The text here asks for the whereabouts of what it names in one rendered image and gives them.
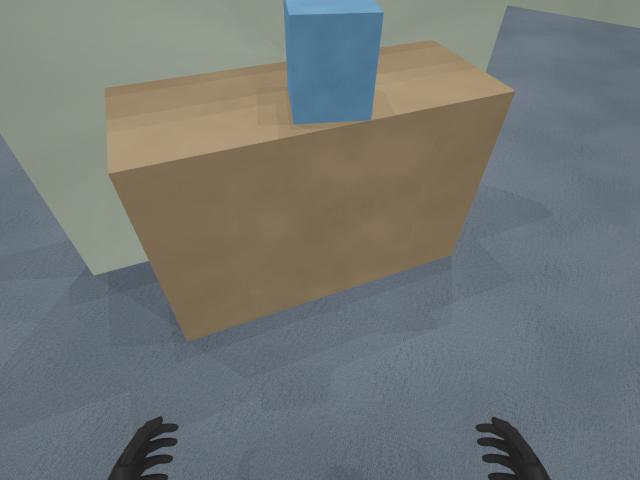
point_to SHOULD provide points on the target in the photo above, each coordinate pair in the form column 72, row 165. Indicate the robot left hand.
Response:
column 132, row 462

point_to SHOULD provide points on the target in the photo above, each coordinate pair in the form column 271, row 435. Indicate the robot right hand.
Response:
column 521, row 460

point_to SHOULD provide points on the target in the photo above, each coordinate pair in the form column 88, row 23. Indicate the pedestal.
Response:
column 243, row 214

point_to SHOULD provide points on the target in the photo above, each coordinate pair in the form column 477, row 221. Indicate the carton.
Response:
column 332, row 50

